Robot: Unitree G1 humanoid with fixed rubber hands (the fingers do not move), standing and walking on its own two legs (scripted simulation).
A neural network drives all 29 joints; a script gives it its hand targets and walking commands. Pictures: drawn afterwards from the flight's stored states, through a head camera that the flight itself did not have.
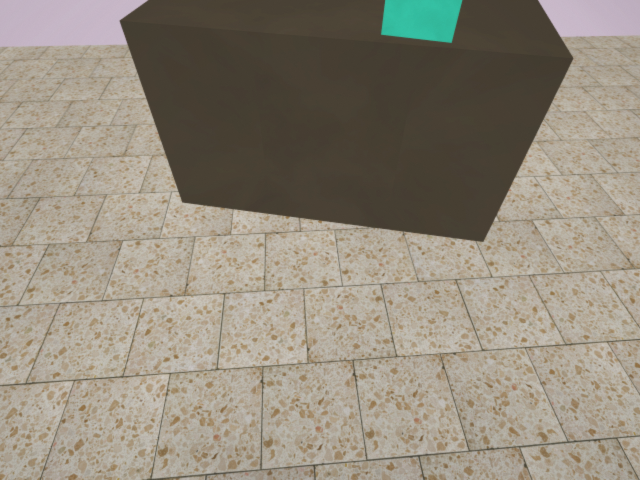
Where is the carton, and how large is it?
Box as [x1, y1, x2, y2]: [381, 0, 461, 42]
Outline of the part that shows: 385,0 381,34 451,42 461,0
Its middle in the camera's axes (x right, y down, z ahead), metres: +0.31 -0.75 +1.13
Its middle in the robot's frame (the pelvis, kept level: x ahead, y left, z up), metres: +1.36 -0.33 +0.14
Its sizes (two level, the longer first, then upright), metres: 0.210 0.200 0.250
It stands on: a pedestal, 0.78 m high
